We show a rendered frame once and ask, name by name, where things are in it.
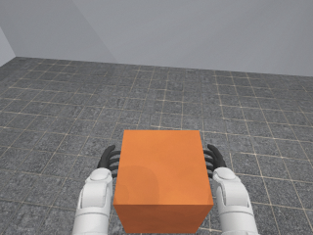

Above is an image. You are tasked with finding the robot right forearm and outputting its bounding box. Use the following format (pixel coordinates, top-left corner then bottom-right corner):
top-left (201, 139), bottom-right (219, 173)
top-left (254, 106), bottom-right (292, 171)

top-left (212, 166), bottom-right (260, 235)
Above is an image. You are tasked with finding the robot left forearm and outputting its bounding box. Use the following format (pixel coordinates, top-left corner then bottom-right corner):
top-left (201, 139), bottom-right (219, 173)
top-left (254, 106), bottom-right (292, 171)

top-left (71, 167), bottom-right (113, 235)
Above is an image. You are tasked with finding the carton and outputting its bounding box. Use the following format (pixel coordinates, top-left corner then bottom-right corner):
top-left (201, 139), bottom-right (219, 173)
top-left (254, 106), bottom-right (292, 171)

top-left (112, 129), bottom-right (214, 234)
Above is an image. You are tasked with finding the robot left hand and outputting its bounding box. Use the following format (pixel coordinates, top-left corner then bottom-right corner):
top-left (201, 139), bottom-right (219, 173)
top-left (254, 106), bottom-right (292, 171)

top-left (97, 145), bottom-right (121, 178)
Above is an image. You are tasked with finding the robot right hand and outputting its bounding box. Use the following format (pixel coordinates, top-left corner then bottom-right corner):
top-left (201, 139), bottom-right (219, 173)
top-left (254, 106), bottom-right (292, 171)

top-left (203, 144), bottom-right (227, 179)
